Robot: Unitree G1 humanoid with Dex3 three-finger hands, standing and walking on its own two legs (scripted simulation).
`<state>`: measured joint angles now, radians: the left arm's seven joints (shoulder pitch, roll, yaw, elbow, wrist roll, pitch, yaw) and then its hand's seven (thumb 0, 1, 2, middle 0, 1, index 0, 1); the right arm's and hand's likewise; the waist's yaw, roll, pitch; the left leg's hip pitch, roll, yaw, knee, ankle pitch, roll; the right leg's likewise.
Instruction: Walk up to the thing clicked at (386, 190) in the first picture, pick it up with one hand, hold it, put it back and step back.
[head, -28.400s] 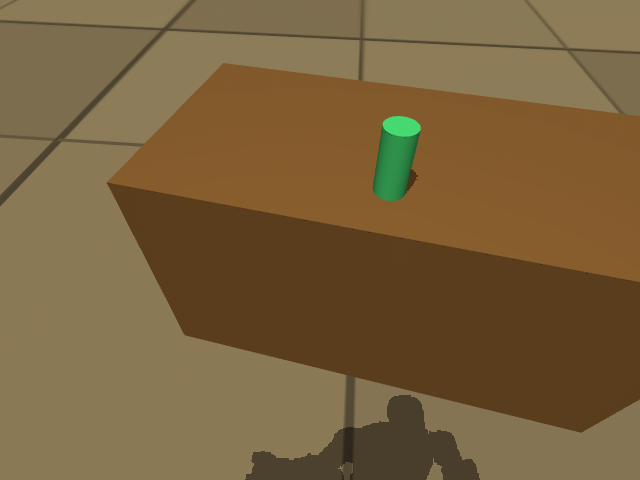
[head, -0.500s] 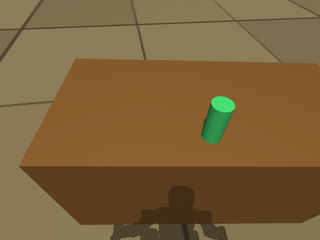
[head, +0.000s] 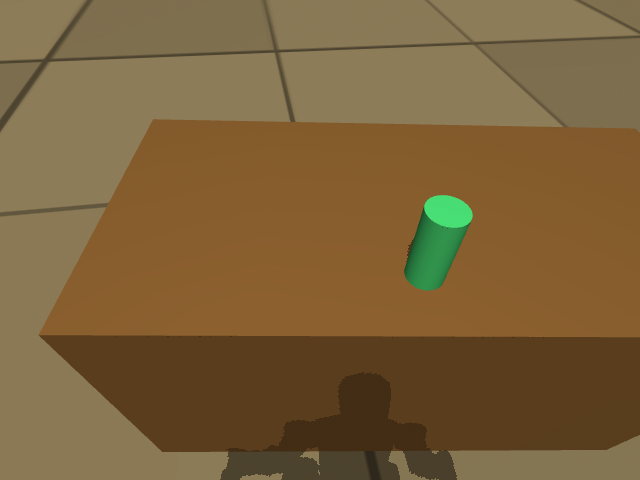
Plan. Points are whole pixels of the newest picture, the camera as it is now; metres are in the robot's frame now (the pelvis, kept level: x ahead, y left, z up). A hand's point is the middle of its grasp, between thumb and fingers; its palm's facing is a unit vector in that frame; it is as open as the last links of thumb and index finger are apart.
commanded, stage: stand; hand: right
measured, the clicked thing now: (435, 245) +0.50 -0.18 +0.00
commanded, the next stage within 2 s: step back in 0.76 s
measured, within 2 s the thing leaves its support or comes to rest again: neither
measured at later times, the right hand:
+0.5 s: hand out of the picture +0.07 -0.25 -0.16, palm faces -0.03 +0.94 -0.34, open 7.4 cm
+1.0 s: hand out of the picture +0.07 -0.28 -0.17, palm faces -0.01 +0.93 -0.36, open 7.4 cm
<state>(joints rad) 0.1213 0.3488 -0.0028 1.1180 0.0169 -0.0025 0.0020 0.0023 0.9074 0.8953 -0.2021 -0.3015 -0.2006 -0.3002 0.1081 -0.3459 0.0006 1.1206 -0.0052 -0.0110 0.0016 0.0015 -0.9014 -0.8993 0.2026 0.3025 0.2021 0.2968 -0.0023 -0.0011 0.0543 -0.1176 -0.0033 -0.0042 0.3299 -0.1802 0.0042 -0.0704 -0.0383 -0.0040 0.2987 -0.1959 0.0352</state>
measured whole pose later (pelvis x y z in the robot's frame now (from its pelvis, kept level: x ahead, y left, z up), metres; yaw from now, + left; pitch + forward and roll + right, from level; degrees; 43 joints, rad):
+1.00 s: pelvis -0.04 -0.02 -0.02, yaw +0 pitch -2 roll +0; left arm 0.09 0.41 0.04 0.98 0.01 0.03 0.01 0.00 0.91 0.90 -0.20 -0.30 -0.20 -0.30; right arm 0.04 -0.37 -0.05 1.01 0.01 0.05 0.01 0.00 -0.90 -0.90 0.20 0.30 0.20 0.30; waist 0.00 -0.01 0.17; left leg -0.28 0.01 0.00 0.53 -0.22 -0.01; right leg -0.27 -0.02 0.00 0.57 -0.27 0.00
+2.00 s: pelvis -0.26 +0.02 -0.02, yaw -3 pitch +0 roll +1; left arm 0.12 0.35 0.06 0.76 0.04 0.04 0.02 0.00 0.90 0.89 -0.20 -0.30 -0.20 -0.30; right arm 0.14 -0.41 -0.04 0.87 0.01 0.05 -0.03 0.00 -0.90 -0.90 0.20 0.30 0.20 0.30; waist 0.01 0.03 0.18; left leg -0.34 -0.06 -0.10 0.91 -0.52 -0.02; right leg -0.36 0.01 0.04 0.58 -0.22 -0.01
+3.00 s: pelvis -0.58 +0.00 -0.02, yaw -1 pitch -3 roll -1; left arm 0.11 0.38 0.06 0.81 0.02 0.09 0.01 0.00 0.91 0.89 -0.20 -0.30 -0.20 -0.30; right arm 0.19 -0.36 -0.03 0.87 -0.04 0.04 -0.01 0.00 -0.90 -0.90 0.21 0.30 0.21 0.30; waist -0.01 -0.02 0.16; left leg -0.29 0.00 -0.02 0.62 -0.29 0.03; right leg -0.48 0.08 0.09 1.12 -0.52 -0.02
